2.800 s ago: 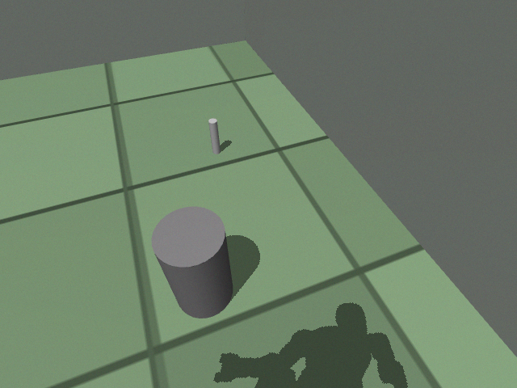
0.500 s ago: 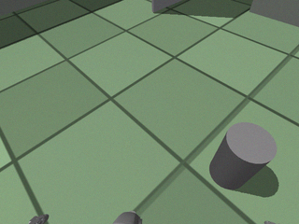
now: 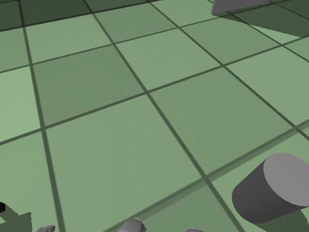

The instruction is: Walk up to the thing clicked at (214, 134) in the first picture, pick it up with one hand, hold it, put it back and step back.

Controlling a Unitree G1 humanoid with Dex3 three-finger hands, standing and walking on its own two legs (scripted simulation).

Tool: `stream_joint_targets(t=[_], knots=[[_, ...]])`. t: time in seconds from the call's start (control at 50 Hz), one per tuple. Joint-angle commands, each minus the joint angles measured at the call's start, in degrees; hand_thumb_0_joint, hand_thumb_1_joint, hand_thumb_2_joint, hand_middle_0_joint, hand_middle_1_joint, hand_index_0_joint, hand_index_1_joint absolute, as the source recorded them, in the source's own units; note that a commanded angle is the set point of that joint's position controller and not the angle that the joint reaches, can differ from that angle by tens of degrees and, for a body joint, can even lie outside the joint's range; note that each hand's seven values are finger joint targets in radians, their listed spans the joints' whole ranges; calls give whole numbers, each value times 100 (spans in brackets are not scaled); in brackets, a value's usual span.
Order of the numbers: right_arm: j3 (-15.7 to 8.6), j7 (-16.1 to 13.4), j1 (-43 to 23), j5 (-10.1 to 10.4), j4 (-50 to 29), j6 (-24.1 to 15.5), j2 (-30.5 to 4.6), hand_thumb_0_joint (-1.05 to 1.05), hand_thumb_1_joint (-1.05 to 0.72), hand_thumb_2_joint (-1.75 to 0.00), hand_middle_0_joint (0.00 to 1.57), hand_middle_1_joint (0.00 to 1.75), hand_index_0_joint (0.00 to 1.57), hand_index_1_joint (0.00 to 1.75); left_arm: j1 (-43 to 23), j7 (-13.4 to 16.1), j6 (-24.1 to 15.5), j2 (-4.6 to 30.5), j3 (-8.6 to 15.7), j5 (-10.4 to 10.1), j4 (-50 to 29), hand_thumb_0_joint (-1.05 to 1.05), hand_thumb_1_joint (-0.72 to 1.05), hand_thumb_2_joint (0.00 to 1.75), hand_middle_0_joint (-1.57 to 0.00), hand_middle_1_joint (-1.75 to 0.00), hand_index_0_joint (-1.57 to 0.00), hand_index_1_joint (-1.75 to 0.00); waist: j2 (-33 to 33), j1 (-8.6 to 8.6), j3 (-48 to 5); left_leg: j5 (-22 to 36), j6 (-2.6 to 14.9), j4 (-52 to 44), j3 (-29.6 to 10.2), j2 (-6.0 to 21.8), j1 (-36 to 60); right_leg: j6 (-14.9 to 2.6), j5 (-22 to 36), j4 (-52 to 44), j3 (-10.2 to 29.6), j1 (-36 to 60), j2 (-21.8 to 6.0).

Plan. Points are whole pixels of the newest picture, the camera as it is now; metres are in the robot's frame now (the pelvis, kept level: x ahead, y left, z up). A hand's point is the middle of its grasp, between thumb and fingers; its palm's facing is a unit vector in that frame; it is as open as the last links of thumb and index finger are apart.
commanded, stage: walk up
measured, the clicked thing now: out of the picture +0.59 -1.43 -0.62
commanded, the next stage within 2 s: stand in 1.16 s
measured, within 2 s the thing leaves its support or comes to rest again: neither
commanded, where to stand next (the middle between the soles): +0.09 -0.02 m, yaw +8 degrees
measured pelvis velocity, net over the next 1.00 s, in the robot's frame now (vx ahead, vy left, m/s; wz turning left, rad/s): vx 0.02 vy -0.01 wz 0.19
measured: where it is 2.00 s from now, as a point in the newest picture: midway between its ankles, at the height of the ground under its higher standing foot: outside the picture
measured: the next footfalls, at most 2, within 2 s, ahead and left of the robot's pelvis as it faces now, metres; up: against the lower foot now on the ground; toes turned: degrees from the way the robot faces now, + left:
left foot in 0.24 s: +0.06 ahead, +0.12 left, +0.00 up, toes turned +5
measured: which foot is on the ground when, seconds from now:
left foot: up 0.00-0.22, down 0.24-1.00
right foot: down 0.00-1.00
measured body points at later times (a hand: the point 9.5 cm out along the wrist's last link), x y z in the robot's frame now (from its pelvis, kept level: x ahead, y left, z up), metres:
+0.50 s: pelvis +0.00 +0.00 +0.02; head +0.02 +0.01 +0.47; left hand +0.01 +0.33 -0.10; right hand +0.14 -0.29 -0.10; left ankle +0.02 +0.12 -0.70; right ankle +0.05 -0.14 -0.70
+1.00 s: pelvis +0.02 -0.01 +0.04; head +0.03 +0.00 +0.49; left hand +0.06 +0.32 -0.08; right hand +0.17 -0.29 -0.08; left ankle +0.02 +0.12 -0.70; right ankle +0.05 -0.14 -0.70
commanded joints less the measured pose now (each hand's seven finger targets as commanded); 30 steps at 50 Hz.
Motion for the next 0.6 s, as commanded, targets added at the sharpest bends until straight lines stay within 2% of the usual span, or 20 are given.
stream_joint_targets(t=[0.0, 0.02, 0.06, 0.12, 0.14, 0.18, 0.2, 0.22, 0.24, 0.26, 0.3, 0.34, 0.38, 0.4, 0.42, 0.44, 0.46, 0.48, 0.54, 0.58], knots=[[-505, -105, 131, 16, -294, -170, -1481, 0, -90, -90, 20, 30, 20, 30, -280, 85, -208, 1690, 531, -7, -504, 0, 90, 90, -20, -30, -20, -30, -255, -30, -82, -432, 57, 1514, 407, 264, -934, -1565, -442, -2898, 2876, 411, -2331], [-480, -41, 195, 35, -156, -189, -1328, 0, -90, -90, 20, 30, 20, 30, -258, 95, -232, 1570, 475, 37, -389, 0, 90, 90, -20, -30, -20, -30, -408, -33, -82, -225, 115, 1191, 629, 295, -789, -1271, -330, -2616, 2133, 413, -1827], [-424, 82, 276, 2, -71, -220, -1097, 0, -90, -90, 20, 30, 20, 30, -30, 77, -254, 1611, 494, 94, -211, 0, 90, 90, -20, -30, -20, -30, -1029, 70, -204, -153, 100, 364, 948, 308, -426, -1076, -175, -2482, 1524, 485, -1505], [-380, 172, 139, 12, -8, -264, -903, 0, -90, -90, 20, 30, 20, 30, 156, 21, -232, 1596, 481, 107, -234, 0, 90, 90, -20, -30, -20, -30, -1268, 207, -646, -409, 59, -880, 1231, 192, 26, -1163, 413, -2141, 1154, 1057, -1466], [-368, 167, 125, 13, 48, -290, -864, 0, -90, -90, 20, 30, 20, 30, 158, 16, -207, 1554, 450, 58, -231, 0, 90, 90, -20, -30, -20, -30, -1200, 189, -743, -73, 51, -1342, 1354, 101, 394, -1115, 842, -1926, 1042, 983, -1427], [-371, 109, 423, -3, 240, -348, -807, 0, -90, -90, 20, 30, 20, 30, -43, -19, -137, 1397, 333, -50, -289, 0, 90, 90, -20, -30, -20, -30, -991, -89, -904, 1017, 108, -2336, 1472, -15, 1521, -905, 1091, -1383, 771, 381, -1378], [-394, 63, 511, -39, 305, -398, -889, 0, -90, -90, 20, 30, 20, 30, 17, -18, -106, 1120, 223, -68, -269, 0, 90, 90, -20, -30, -20, -30, -578, -189, -988, 936, 205, -2749, 1050, 117, 2017, -675, 914, -821, 549, 7, -1237], [-442, 37, 418, -111, 241, -441, -1169, 0, -90, -90, 20, 30, 20, 30, 141, -6, -81, 760, 102, -113, -277, 0, 90, 90, -20, -30, -20, -30, 389, -126, -1006, 410, 526, -3192, -599, 995, 2359, -267, 207, 9, 306, -765, -852], [-491, 29, 103, -108, 85, -440, -1707, 0, -90, -90, 20, 30, 20, 30, 93, 33, -20, 828, 139, -179, -244, 0, 90, 90, -20, -30, -20, -30, 992, -112, -771, -458, 1268, -3673, -2304, 2200, 1533, -9, -1337, 289, 173, -1040, -329], [-549, 36, 30, -49, 136, -420, -1798, 0, -90, -90, 20, 30, 20, 30, -137, 79, -13, 1316, 288, -115, -90, 0, 90, 90, -20, -30, -20, -30, 535, -225, -444, -486, 1586, -3696, -2452, 2295, 856, -34, -1396, 698, 543, -566, -510], [-356, -3, -254, -21, 173, -460, -1377, 0, -90, -90, 20, 30, 20, 30, 65, 57, -34, 1132, 248, -170, 36, 0, 90, 90, -20, -30, -20, -30, 288, -6, -505, 1445, 1328, -3094, -1360, 1784, 1372, -36, -993, 483, 663, -678, -545], [-337, 13, -382, 36, 230, -463, -1382, 0, -90, -90, 20, 30, 20, 30, 313, 73, -93, 1178, 245, -156, 266, 0, 90, 90, -20, -30, -20, -30, 675, 31, -707, 2339, 1139, -2854, -916, 1664, 1059, -72, -526, 9, 416, -22, -475], [-279, 55, -568, 44, 271, -398, -1264, 0, -90, -90, 20, 30, 20, 30, 405, 70, -135, 1026, 222, -129, 435, 0, 90, 90, -20, -30, -20, -30, 692, 113, -854, 2315, 926, -2607, -471, 1398, 800, -92, -149, -880, 163, 701, -265], [-230, 67, -622, 78, 289, -347, -1178, 0, -90, -90, 20, 30, 20, 30, 458, 80, -177, 1018, 207, -113, 496, 0, 90, 90, -20, -30, -20, -30, 559, 183, -839, 2085, 725, -2433, -216, 1213, 581, -131, 462, -1480, 169, 1107, -206], [-171, 78, -629, 111, 316, -313, -999, 0, -90, -90, 20, 30, 20, 30, 356, 94, -223, 1160, 212, -56, 504, 0, 90, 90, -20, -30, -20, -30, 267, 163, -815, 1867, 467, -2207, -41, 1003, 352, -234, 931, -1736, 523, 1322, -405], [-138, 92, -576, 123, 360, -275, -876, 0, -90, -90, 20, 30, 20, 30, 102, 107, -257, 1419, 226, -36, 420, 0, 90, 90, -20, -30, -20, -30, -184, 29, -676, 1276, 243, -1988, 231, 596, 249, -431, 710, -2199, 1312, 1080, -921], [-167, 88, -526, 114, 496, -244, -874, 0, -90, -90, 20, 30, 20, 30, -162, 87, -251, 1590, 227, -51, 420, 0, 90, 90, -20, -30, -20, -30, -525, -89, -598, 410, 169, -1683, 536, 259, 659, -804, 153, -2421, 1774, 496, -1402], [-189, 98, -426, 94, 668, -220, -902, 0, -90, -90, 20, 30, 20, 30, -419, 71, -242, 1561, 191, -49, 398, 0, 90, 90, -20, -30, -20, -30, -565, -202, -466, 64, 135, -1621, 650, 208, 1020, -877, -160, -2560, 1866, 113, -1560], [-188, 151, -603, 60, 845, -274, -962, 0, -90, -90, 20, 30, 20, 30, -645, 67, -210, 1262, 62, -86, 515, 0, 90, 90, -20, -30, -20, -30, -364, -190, -396, 372, 328, -2645, 13, 566, 1224, -335, -352, -2259, 987, -28, -881], [-137, 166, -711, 75, 924, -321, -991, 0, -90, -90, 20, 30, 20, 30, -630, 49, -223, 1163, 43, -97, 646, 0, 90, 90, -20, -30, -20, -30, -348, -86, -548, 492, 419, -2910, -309, 833, 968, -197, -203, -2124, 669, 541, -597]])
